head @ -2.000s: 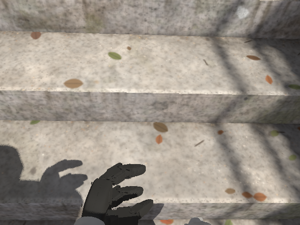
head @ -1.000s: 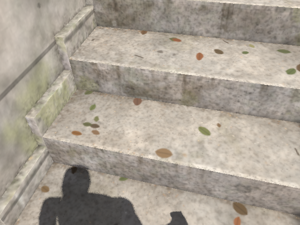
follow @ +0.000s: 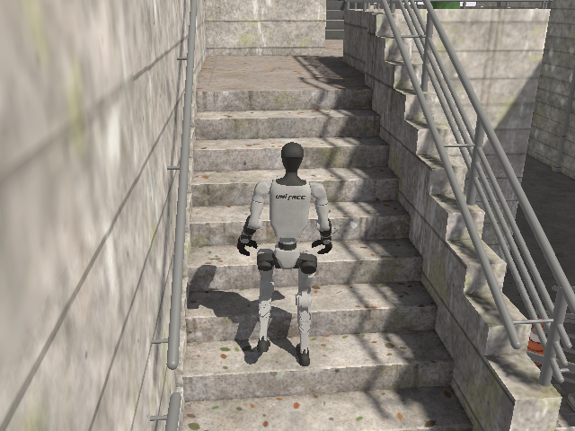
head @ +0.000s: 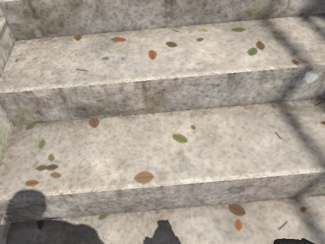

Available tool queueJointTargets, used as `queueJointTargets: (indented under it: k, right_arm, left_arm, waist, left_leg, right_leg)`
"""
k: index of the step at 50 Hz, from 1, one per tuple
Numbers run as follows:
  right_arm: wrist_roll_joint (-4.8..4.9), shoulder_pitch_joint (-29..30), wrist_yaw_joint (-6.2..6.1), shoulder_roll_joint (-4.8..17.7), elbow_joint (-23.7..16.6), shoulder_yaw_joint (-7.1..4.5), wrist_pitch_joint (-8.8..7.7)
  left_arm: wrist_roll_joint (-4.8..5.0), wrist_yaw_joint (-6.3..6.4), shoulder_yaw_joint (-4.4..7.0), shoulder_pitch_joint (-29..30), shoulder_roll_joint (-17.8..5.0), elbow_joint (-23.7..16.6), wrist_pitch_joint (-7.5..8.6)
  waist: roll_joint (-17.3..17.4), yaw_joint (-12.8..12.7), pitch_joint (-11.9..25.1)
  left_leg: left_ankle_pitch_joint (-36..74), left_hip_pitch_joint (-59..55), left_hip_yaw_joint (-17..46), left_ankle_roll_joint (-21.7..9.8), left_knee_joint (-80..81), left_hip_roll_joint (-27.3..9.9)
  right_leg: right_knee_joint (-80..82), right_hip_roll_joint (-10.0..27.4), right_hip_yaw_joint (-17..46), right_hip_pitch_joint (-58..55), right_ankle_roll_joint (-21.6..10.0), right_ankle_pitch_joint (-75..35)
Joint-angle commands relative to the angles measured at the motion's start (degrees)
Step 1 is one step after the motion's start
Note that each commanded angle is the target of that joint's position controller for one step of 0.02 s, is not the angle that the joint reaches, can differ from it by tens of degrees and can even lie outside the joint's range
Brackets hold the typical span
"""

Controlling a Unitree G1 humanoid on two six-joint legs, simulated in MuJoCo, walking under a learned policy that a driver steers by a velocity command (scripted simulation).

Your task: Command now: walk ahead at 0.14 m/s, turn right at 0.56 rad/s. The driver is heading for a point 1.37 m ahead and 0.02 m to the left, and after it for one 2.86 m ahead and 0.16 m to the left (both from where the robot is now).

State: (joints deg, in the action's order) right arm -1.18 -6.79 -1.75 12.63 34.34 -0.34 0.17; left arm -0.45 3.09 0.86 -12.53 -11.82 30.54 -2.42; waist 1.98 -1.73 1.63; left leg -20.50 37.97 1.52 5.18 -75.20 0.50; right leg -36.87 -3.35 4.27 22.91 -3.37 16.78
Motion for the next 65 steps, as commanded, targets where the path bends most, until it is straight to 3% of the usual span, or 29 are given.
queueJointTargets:
  k: [1,5,7,8,9,10,15,19,25,27,29,31,32,33,34,36,38,40,42,47,51,53,56,58,59,60,61,63,65]
  right_arm:
    - [0.18,-0.3,0.24,2.03,-4.71,-0.38,-0.99]
    - [2.79,-4.17,-0.35,3.26,-3.96,-1.23,-1.09]
    - [1.7,-10.33,0.52,3.54,-0.34,-2.21,-1.83]
    - [0.11,-17.56,1.21,5.6,2.84,-3.03,-3.15]
    - [-2.13,-18.26,1.8,15.23,2.18,-5.65,-4.39]
    - [-0.86,-15.24,1.75,10.66,0.85,-4.81,-5.15]
    - [-1.59,-22.81,1.31,-3.01,8.28,-1.14,-4.97]
    - [-0.9,-28.53,0.73,-3.05,14.34,-0.77,-4.11]
    - [1.89,-30.14,-1.6,-2.32,19.25,0.54,-2.94]
    - [5.2,-36.2,-2.06,0.54,22.47,-0.02,-2.28]
    - [2.18,-37.03,-0.44,7.03,25.22,0.02,-4.37]
    - [0.17,-29.61,-0.33,15.84,24.05,-2.15,-4.0]
    - [-0.23,-25.8,-0.73,12.97,20.82,-2.03,-4.87]
    - [1.1,-27.76,1.29,1.92,19.7,-0.15,-6.74]
    - [1.48,-23.08,4.02,2.69,20.14,-1.8,-8.95]
    - [2.58,-5.27,5.36,-4.1,8.2,-0.04,-8.65]
    - [2.34,-4.6,5.54,-8.57,4.72,2.32,-7.22]
    - [3.01,-9.5,6.0,-12.63,5.58,4.79,-6.47]
    - [3.45,-10.53,5.75,-10.0,5.32,5.42,-4.85]
    - [1.95,4.31,3.18,-10.52,-0.95,7.88,-3.75]
    - [1.13,20.46,3.51,-8.02,-7.65,8.98,-4.42]
    - [1.17,23.07,5.22,-9.0,-7.49,8.79,-4.74]
    - [2.12,12.89,5.58,-4.42,-4.24,5.59,-5.69]
    - [0.92,-9.0,4.9,4.59,2.16,1.48,-4.87]
    - [-0.96,-17.67,4.09,9.53,7.23,-1.05,-3.6]
    - [-2.16,-22.6,2.2,12.25,10.43,-2.23,-2.06]
    - [-2.55,-20.13,1.6,6.16,13.43,-0.38,-2.17]
    - [-2.14,-11.66,3.86,-7.03,17.27,2.89,-3.58]
    - [-1.98,-10.6,4.9,-11.11,21.34,3.74,-4.49]
  left_arm:
    - [0.54,-0.02,2.07,3.92,-7.71,-4.86,1.32]
    - [1.6,-0.61,2.22,2.5,-6.68,-3.64,2.58]
    - [1.72,-1.14,1.37,1.53,-3.5,-2.63,2.75]
    - [1.22,-1.88,0.31,4.14,1.06,-3.12,3.6]
    - [2.75,-2.29,1.19,0.92,-1.46,-3.84,4.01]
    - [2.75,-2.62,2.75,-1.55,-6.5,-1.98,4.35]
    - [2.78,-4.48,-0.49,7.21,1.23,-0.2,7.25]
    - [3.33,-5.5,-3.66,8.5,8.14,0.22,6.25]
    - [1.99,-5.18,-7.23,23.8,8.58,-8.9,5.84]
    - [1.48,-6.08,-9.14,35.17,10.2,-14.32,6.99]
    - [2.45,-5.75,-6.15,24.6,5.75,-12.04,8.22]
    - [2.28,-4.98,-0.67,2.17,-5.54,-5.43,6.52]
    - [0.27,-5.06,2.06,-11.42,-11.24,-0.08,5.32]
    - [-1.31,-4.43,3.93,-19.46,-17.49,6.6,4.45]
    - [-3.13,-2.99,3.05,-19.23,-12.86,8.96,4.16]
    - [-0.34,-4.55,-0.34,-10.78,0.07,16.35,5.31]
    - [-1.34,-5.02,-2.81,-6.57,9.84,21.64,6.83]
    - [-1.67,-5.71,-2.87,-6.24,10.75,23.69,6.82]
    - [-2.33,-6.19,-3.32,-1.62,8.3,23.01,6.56]
    - [-0.71,-5.8,-4.16,-9.16,2.99,27.25,6.39]
    - [1.25,-1.64,-2.92,-22.98,-1.2,31.16,6.45]
    - [1.77,-0.53,-2.11,-23.69,-2.26,31.61,5.3]
    - [-0.28,-1.23,-1.69,-24.92,-6.42,32.0,5.08]
    - [-1.1,-1.3,-0.09,-16.42,-10.24,28.61,6.7]
    - [0.29,-2.95,-0.8,-17.45,-3.08,27.46,8.1]
    - [-0.32,-5.01,-1.02,-11.92,0.14,27.45,9.47]
    - [0.43,-7.45,-0.44,-7.26,2.51,23.76,10.3]
    - [0.38,-7.97,-2.07,4.42,4.76,14.49,9.88]
    - [-0.41,-6.76,-3.53,-1.11,7.38,13.91,8.82]
  waist:
    - [-9.13,2.59,4.37]
    - [-15.82,3.38,2.34]
    - [-12.97,4.22,2.95]
    - [-1.44,6.97,5.14]
    - [14.6,4.99,5.17]
    - [6.11,4.21,2.81]
    - [-0.84,5.71,-7.79]
    - [2.99,4.29,-9.86]
    - [3.29,4.87,-10.9]
    - [1.82,7.93,-7.56]
    - [12.79,0.62,5.9]
    - [23.6,-12.79,14.56]
    - [15.12,-15.94,21.2]
    - [-16.18,-11.23,29.39]
    - [-13.39,-11.1,29.36]
    - [-5.81,-3.49,5.91]
    - [-2.0,3.01,-3.37]
    - [-1.28,6.77,-3.89]
    - [-2.84,10.34,-6.19]
    - [-4.77,6.78,-8.22]
    - [-6.71,-1.11,-3.24]
    - [-5.42,-1.41,-0.75]
    - [-16.19,5.47,7.92]
    - [-18.55,15.3,17.51]
    - [2.29,14.3,24.1]
    - [14.31,15.27,25.8]
    - [10.29,10.78,17.11]
    - [-1.59,2.93,-0.88]
    - [-2.95,-2.14,-0.56]
  left_leg:
    - [-1.48,-3.05,-2.64,-1.79,7.12,0.59]
    - [-6.43,-14.41,-3.84,-5.41,36.67,0.0]
    - [10.74,-27.93,-2.49,-8.09,53.7,-1.48]
    - [17.48,-42.02,6.8,-9.81,54.99,-8.46]
    - [5.36,-43.0,37.08,-19.68,61.87,-24.87]
    - [-17.78,-39.71,41.53,-24.76,63.86,-27.23]
    - [-2.86,-41.03,14.17,-16.32,58.07,-14.57]
    - [4.44,-37.44,9.2,-16.92,58.77,-16.0]
    - [7.1,-24.92,3.48,-15.21,70.22,-14.05]
    - [21.16,-16.2,1.68,-16.43,84.88,-15.63]
    - [96.74,-27.88,-4.65,-16.45,69.2,-15.34]
    - [119.05,-45.75,-2.74,-14.75,48.73,-15.83]
    - [98.73,-29.58,2.83,-13.2,31.69,-13.95]
    - [31.55,-11.72,6.31,-11.39,8.86,0.42]
    - [13.08,-6.55,17.7,-10.69,-20.79,6.56]
    - [12.68,10.29,13.75,-14.26,-39.97,2.3]
    - [12.31,16.99,13.73,-17.78,-48.77,1.18]
    - [14.89,24.96,14.35,-18.93,-52.67,1.57]
    - [16.5,27.33,11.64,-16.1,-45.37,0.69]
    - [19.92,40.93,4.5,-11.96,-48.76,0.07]
    - [13.26,36.67,-8.35,-8.91,-26.74,-7.9]
    - [6.92,32.02,-10.64,-9.9,-12.85,-8.73]
    - [-8.12,0.44,-16.97,-13.78,2.78,3.6]
    - [-1.06,-21.97,3.23,-18.45,14.04,-2.28]
    - [-18.07,-39.41,29.75,-25.34,35.03,-11.14]
    - [-26.76,-44.04,55.53,-28.65,60.43,-19.41]
    - [-24.16,-34.86,55.55,-23.56,61.32,-18.86]
    - [-13.65,-13.58,31.52,-18.48,53.25,-15.77]
    - [-0.76,-11.77,18.16,-14.61,50.98,-10.32]
  right_leg:
    - [14.68,9.78,17.67,-0.46,-11.02,9.68]
    - [13.78,9.72,19.24,-2.11,-10.52,9.26]
    - [4.7,6.89,16.14,-0.37,-7.98,0.31]
    - [-16.32,0.15,8.01,11.27,-2.99,4.35]
    - [-33.87,-5.11,5.73,25.12,1.88,12.5]
    - [-49.51,-1.16,8.94,30.27,4.49,9.4]
    - [-73.99,-1.97,8.26,50.28,3.23,-10.02]
    - [-93.06,0.28,6.96,64.3,2.87,-2.61]
    - [-74.18,9.13,-5.12,61.65,4.89,-8.27]
    - [-45.92,11.42,-16.5,29.49,2.22,-5.35]
    - [-41.8,0.33,-23.51,3.47,-2.59,5.57]
    - [-23.37,-0.89,-12.24,-3.53,-6.76,7.4]
    - [-17.4,6.53,9.16,-26.23,-10.41,0.94]
    - [10.68,21.64,44.59,-38.94,-18.79,12.86]
    - [22.96,24.45,57.83,-33.2,-18.23,15.87]
    - [19.08,22.57,38.24,-12.16,-10.29,21.51]
    - [14.64,17.01,17.31,-0.96,-5.95,8.29]
    - [13.32,14.43,4.93,-0.39,-3.34,-2.99]
    - [17.24,12.9,-4.34,7.43,-1.7,-4.2]
    - [22.43,13.38,-5.2,7.22,-2.32,-0.74]
    - [35.92,17.98,2.2,-8.47,-6.49,-6.91]
    - [36.27,19.51,-1.43,-22.61,-6.44,-22.85]
    - [21.18,19.38,-6.16,-26.14,-6.85,-96.37]
    - [-0.28,18.21,-4.83,-20.85,-5.98,-101.16]
    - [-17.91,8.11,-3.72,0.37,-3.92,-72.53]
    - [-46.96,-2.34,2.81,13.28,-2.03,-13.2]
    - [-66.0,-2.38,13.61,20.92,-3.06,-10.67]
    - [-73.12,2.47,6.13,30.51,-7.1,-12.88]
    - [-81.27,3.48,5.9,33.84,-9.23,-14.82]
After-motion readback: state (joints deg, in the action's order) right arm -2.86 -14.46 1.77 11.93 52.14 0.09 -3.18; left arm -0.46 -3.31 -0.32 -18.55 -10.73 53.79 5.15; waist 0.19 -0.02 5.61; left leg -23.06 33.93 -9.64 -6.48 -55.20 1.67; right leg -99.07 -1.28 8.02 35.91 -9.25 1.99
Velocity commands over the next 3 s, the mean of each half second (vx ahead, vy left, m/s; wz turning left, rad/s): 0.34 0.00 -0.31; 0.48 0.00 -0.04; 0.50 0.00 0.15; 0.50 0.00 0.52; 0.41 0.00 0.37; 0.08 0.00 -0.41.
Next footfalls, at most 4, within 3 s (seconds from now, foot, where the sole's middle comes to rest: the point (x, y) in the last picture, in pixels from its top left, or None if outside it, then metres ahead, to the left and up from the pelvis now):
0.16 left None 0.07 0.13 -0.76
0.62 right None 0.40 -0.17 -0.59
1.14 left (187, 147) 0.72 -0.01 -0.42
1.72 right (240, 46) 1.08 -0.22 -0.25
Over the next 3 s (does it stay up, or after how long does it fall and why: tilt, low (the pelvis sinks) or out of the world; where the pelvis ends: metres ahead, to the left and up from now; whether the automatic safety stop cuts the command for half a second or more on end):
stays up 1.38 0.11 0.69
